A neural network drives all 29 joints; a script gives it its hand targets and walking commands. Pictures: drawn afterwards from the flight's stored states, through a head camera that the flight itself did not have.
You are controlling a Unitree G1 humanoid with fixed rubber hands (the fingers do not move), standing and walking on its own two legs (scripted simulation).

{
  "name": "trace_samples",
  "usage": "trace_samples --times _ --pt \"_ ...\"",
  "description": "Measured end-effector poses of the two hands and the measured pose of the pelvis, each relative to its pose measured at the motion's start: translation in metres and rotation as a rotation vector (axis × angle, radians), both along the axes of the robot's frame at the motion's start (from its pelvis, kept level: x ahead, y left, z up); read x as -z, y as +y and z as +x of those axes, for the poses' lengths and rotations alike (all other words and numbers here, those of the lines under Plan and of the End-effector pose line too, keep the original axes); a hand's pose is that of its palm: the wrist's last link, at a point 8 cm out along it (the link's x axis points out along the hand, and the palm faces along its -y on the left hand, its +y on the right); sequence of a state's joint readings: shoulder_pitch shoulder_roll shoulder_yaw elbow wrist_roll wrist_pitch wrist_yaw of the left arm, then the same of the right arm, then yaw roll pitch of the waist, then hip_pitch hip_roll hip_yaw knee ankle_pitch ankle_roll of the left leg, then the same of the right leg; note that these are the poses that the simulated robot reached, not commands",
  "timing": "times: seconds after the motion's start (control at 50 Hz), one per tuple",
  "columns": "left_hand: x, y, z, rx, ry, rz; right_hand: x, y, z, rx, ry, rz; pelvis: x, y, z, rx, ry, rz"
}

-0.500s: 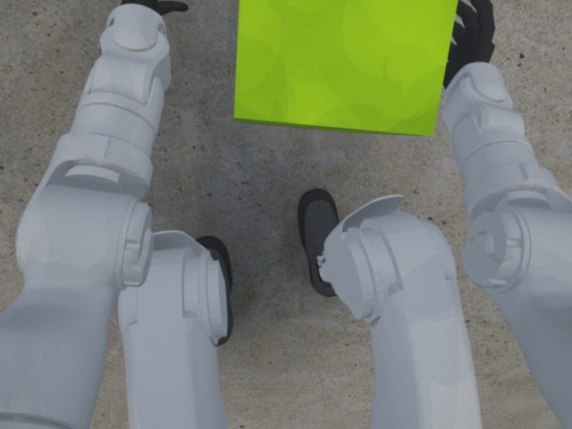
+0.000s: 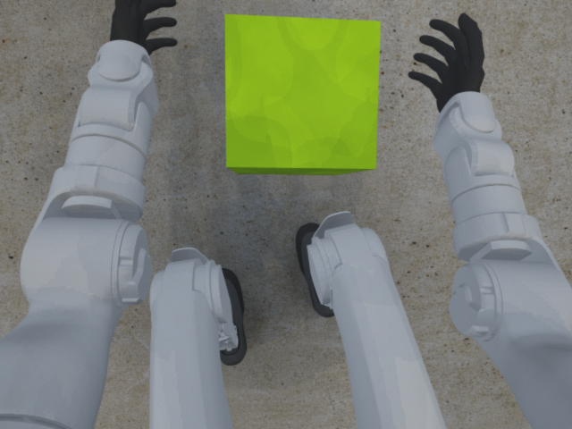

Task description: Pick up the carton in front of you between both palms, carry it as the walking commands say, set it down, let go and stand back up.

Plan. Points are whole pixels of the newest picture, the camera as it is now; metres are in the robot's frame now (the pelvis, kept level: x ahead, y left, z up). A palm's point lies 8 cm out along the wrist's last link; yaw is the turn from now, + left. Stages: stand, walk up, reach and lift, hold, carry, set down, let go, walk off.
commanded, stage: set down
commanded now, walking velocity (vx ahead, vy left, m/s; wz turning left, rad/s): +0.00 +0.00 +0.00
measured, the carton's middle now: (294, 113) +0.49 -0.11 -0.31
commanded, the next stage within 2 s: let go in 0.66 s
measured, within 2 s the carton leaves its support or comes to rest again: neither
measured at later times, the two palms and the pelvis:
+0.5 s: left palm out of the picture +0.56 +0.09 +0.03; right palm out of the picture +0.44 -0.29 +0.03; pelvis +0.03 +0.00 +0.12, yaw +0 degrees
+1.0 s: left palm out of the picture +0.47 +0.13 +0.15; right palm out of the picture +0.39 -0.27 +0.16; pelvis +0.08 -0.02 +0.26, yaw +1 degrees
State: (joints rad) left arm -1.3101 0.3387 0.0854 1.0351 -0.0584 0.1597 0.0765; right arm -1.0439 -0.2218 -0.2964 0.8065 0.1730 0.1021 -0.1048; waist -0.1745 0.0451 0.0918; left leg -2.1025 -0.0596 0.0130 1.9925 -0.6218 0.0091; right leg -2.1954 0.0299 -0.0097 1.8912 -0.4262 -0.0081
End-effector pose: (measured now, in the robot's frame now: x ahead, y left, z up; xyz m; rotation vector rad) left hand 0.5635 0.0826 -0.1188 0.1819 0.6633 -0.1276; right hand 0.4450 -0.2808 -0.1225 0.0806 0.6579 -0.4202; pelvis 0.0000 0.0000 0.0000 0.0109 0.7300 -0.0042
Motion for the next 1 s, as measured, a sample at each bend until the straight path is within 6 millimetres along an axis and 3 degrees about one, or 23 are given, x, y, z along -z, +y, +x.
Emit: trace_samples --times 0.26,0.6,0.74,0.84,1.0 --pt "-0.066 0.010 -0.001 0.012 -0.026 -0.014 -0.074 0.000 0.004 -0.009 -0.010 -0.020 -0.057 0.001 0.012 -0.013 0.069 -0.007" --pt "-0.176 0.013 0.000 0.032 -0.018 -0.007 -0.184 -0.006 -0.002 -0.015 -0.018 -0.010 -0.153 0.003 0.036 -0.005 0.054 -0.007" --pt "-0.212 0.016 -0.004 0.018 -0.010 -0.004 -0.219 -0.005 -0.004 -0.039 -0.009 -0.017 -0.188 0.000 0.045 -0.007 0.035 -0.003" --pt "-0.231 0.025 -0.025 -0.028 -0.004 0.024 -0.240 0.001 -0.014 -0.118 0.024 -0.038 -0.213 -0.005 0.054 -0.008 0.007 0.004" --pt "-0.266 0.048 -0.098 -0.152 0.046 0.075 -0.281 0.006 -0.057 -0.285 0.126 -0.065 -0.260 -0.015 0.075 -0.011 -0.127 0.013"
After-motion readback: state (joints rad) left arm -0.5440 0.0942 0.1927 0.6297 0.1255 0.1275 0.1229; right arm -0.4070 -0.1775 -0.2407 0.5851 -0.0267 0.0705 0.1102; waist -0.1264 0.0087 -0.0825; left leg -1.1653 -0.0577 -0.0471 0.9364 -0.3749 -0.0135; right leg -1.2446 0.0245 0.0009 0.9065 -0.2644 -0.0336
